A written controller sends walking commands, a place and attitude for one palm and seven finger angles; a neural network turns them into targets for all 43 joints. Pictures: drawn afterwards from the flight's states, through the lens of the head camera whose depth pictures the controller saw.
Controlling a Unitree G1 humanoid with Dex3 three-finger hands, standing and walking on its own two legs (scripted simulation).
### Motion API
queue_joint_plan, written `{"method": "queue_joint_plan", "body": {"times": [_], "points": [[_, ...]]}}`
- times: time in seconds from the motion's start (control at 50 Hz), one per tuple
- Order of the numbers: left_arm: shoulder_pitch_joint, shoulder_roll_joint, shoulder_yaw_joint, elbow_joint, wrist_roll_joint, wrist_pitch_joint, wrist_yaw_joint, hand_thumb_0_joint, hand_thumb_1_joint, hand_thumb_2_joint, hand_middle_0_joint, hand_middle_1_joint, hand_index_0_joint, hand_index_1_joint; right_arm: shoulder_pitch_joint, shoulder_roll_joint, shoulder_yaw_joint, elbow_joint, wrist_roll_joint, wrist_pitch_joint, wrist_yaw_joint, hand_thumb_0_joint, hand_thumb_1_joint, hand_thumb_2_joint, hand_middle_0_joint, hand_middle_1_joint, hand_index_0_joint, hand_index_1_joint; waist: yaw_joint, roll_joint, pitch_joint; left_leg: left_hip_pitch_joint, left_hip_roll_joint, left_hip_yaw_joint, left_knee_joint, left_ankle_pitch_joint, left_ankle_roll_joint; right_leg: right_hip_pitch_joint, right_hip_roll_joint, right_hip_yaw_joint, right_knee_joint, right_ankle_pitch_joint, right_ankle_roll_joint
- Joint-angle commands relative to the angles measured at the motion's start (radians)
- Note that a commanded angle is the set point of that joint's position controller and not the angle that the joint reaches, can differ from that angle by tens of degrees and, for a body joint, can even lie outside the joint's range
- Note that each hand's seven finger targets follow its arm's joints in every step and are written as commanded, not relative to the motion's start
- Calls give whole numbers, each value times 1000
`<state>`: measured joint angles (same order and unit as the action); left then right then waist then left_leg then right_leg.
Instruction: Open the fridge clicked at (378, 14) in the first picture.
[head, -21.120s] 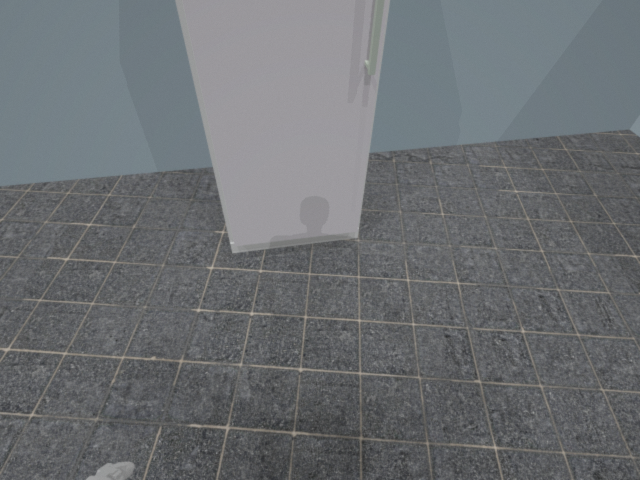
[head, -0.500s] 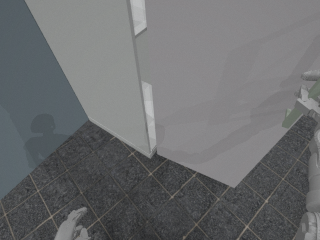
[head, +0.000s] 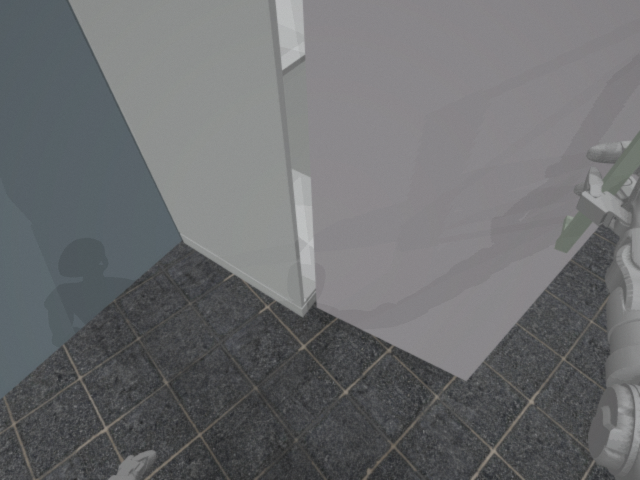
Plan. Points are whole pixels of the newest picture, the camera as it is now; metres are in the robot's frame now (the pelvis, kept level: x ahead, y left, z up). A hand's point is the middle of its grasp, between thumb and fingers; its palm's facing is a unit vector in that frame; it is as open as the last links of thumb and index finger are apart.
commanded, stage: loosen the grip on the handle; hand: right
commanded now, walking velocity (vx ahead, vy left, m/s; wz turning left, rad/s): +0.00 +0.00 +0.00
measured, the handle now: (634, 145) +0.49 -0.28 +0.18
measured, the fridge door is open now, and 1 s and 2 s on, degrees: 85 81 81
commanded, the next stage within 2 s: slip the hand off the handle in 0.62 s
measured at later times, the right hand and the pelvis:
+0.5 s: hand (584, 194) +0.47 -0.25 +0.12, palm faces +0.29 +0.93 -0.22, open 12.9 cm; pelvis -0.01 +0.01 -0.01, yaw +1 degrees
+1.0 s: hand (626, 204) +0.47 -0.30 +0.12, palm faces +0.34 +0.92 -0.21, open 14.4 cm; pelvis +0.04 +0.01 -0.01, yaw +1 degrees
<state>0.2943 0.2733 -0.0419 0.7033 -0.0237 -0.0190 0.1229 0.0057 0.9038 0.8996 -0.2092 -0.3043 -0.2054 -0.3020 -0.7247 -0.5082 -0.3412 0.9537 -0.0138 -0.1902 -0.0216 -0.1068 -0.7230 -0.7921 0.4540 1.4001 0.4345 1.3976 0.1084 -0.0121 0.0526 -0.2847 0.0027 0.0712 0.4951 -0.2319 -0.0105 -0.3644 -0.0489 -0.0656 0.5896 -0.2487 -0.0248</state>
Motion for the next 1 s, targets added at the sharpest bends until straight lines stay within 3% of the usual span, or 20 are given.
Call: {"method": "queue_joint_plan", "body": {"times": [0.0, 0.02, 0.04, 0.06, 0.08, 0.12, 0.18, 0.26, 0.32, 0.36, 0.4, 0.42, 0.5, 0.66, 0.68, 0.7, 0.78, 0.8, 0.86, 0.98], "points": [[14, 186, 59, -70, -1, -31, 24, 0, 900, 900, -200, -300, -200, -300, -389, -459, -127, -46, 8, -39, -38, 0, -900, -900, 450, 1400, 450, 1400, -88, 39, -303, 154, 178, -123, -93, 108, 36, 40, -64, 99, -34, 132, 16], [93, 149, 141, -112, 17, -83, -21, 0, 900, 900, -200, -300, -200, -300, -1043, -706, -232, -232, -113, -80, 10, 0, -900, -900, 450, 1400, 450, 1400, -78, 118, -279, 147, 122, -113, -133, 151, 33, 67, -20, -27, 2, 93, 6], [13, 210, 107, -102, 41, -131, -40, 0, 900, 900, -200, -300, -200, -300, -865, -482, -127, 68, -125, 13, 67, 0, -779, -842, 450, 1400, 450, 1400, 17, 69, -510, 29, -13, -19, 12, 310, 71, 115, 48, 11, -149, 258, -24], [79, 206, 124, -105, 18, -146, -43, 0, 900, 900, -200, -300, -200, -300, -765, -365, -65, -23, -75, 27, 89, 0, -658, -783, 450, 1400, 450, 1400, -13, -16, -539, -28, -11, 27, 17, 197, 68, 190, 41, 31, -99, 285, 9], [97, 193, 110, -33, 32, -144, -49, 0, 900, 900, -200, -300, -200, -300, -669, -353, -117, 112, -98, 13, 86, 0, -538, -725, 450, 1400, 450, 1400, 3, -121, -400, -162, -21, 15, -1, 97, 58, 211, 37, 59, -91, 206, 18], [64, 198, 103, -71, 46, -135, -66, 0, 900, 900, -200, -300, -200, -300, -570, -357, -93, 39, -99, -48, 59, 0, -296, -608, 450, 1400, 450, 1400, -15, -103, -296, -199, -11, -9, -14, -31, 56, 115, 26, 75, -113, -19, 5], [61, 200, 107, -100, 36, -134, -68, 0, 900, 900, -200, -300, -200, -300, -614, -303, -42, -24, -81, -105, 37, 0, 67, -433, 450, 1400, 450, 1400, 13, 21, -331, -209, -11, -29, -13, -135, 45, 68, 26, 69, -101, -160, -17], [69, 203, 98, -91, 15, -135, -60, 0, 900, 900, -200, -300, -200, -300, -646, -304, -33, -21, -41, -83, 46, 0, 550, -200, 423, 1367, 423, 1367, 3, -38, -345, -221, -3, -50, 4, -167, 42, 43, 38, 73, -80, -228, -15], [79, 194, 97, -95, 12, -137, -54, 0, 900, 900, -200, -300, -200, -300, -659, -310, -21, -107, -52, -71, 24, 0, 550, -200, 383, 1317, 383, 1317, -3, -84, -383, -224, -7, -52, 15, -163, 40, 58, 36, 80, -78, -215, -14], [90, 199, 94, -85, 18, -135, -48, 0, 900, 900, -200, -300, -200, -300, -655, -362, -63, -116, -49, -74, 6, 0, 550, -200, 357, 1283, 357, 1283, -1, -33, -390, -191, -7, -57, 17, -145, 36, 26, 36, 77, -60, -175, -21], [96, 189, 93, -89, 13, -132, -46, 0, 900, 900, -200, -300, -200, -300, -639, -325, -23, -134, -50, -69, 10, 0, 550, -200, 330, 1250, 330, 1250, 3, -51, -405, -186, -7, -58, 17, -123, 32, 42, 33, 69, -52, -129, -21], [108, 196, 97, -77, 16, -126, -43, 0, 900, 900, -200, -300, -200, -300, -558, -422, -110, -67, -59, -65, 14, 0, 550, -200, 317, 1233, 317, 1233, -27, -42, -391, -168, -7, -57, 24, -102, 37, 13, 34, 67, -42, -93, -20], [121, 176, 97, -96, 11, -107, -46, 0, 900, 900, -200, -300, -200, -300, -508, -344, -81, -157, -18, -57, 49, 0, 550, -200, 263, 1167, 263, 1167, -35, -51, -445, -108, -13, -51, 37, 69, 36, 69, 34, 52, -13, 103, -21], [115, 162, 101, -129, 4, -85, -47, 0, 900, 900, -200, -300, -200, -300, -375, -332, -116, -312, 14, -24, 65, 0, 550, -200, 250, 1150, 250, 1150, -62, -61, -463, -66, -21, -42, 57, 213, 35, 105, 36, 43, 11, 258, -24], [118, 160, 102, -127, 4, -83, -50, 0, 900, 900, -200, -300, -200, -300, -364, -339, -131, -328, 16, -16, 64, 0, 550, -200, 250, 1150, 250, 1150, -64, -59, -477, -60, -20, -41, 61, 235, 33, 117, 34, 45, 9, 285, -22], [129, 163, 95, -103, 4, -77, -43, 0, 900, 900, -200, -300, -200, -300, -434, -353, -125, -248, 9, -6, 58, 0, 550, -200, 250, 1150, 250, 1150, -29, -22, -396, -97, -18, -41, 55, 218, 26, 73, 33, 47, 15, 245, -22], [130, 158, 100, -125, 7, -62, -44, 0, 900, 900, -200, -300, -200, -300, -354, -423, -189, -289, -7, -6, 70, 0, 550, -200, 250, 1150, 250, 1150, -74, -60, -486, -32, -14, -49, 79, 292, 29, 85, 41, 39, 25, 320, -21], [126, 151, 100, -136, 5, -59, -46, 0, 900, 900, -200, -300, -200, -300, -315, -398, -181, -300, -1, -2, 77, 0, 550, -200, 250, 1150, 250, 1150, -84, -70, -482, -29, -16, -46, 81, 307, 30, 90, 40, 38, 25, 342, -19], [123, 157, 100, -148, 4, -52, -44, 0, 900, 900, -200, -300, -200, -300, -248, -412, -207, -294, 21, 8, 101, 0, 550, -200, 250, 1150, 250, 1150, -86, -12, -452, -9, -20, -44, 80, 340, 27, 59, 40, 31, 30, 346, -24], [123, 160, 104, -151, -2, -49, -34, 0, 900, 900, -200, -300, -200, -300, -290, -407, -178, -377, 35, -12, 168, 0, 550, -200, 250, 1150, 250, 1150, -60, -79, -476, -59, -27, -45, 74, 309, 28, 132, 35, 45, 37, 368, -25]]}}
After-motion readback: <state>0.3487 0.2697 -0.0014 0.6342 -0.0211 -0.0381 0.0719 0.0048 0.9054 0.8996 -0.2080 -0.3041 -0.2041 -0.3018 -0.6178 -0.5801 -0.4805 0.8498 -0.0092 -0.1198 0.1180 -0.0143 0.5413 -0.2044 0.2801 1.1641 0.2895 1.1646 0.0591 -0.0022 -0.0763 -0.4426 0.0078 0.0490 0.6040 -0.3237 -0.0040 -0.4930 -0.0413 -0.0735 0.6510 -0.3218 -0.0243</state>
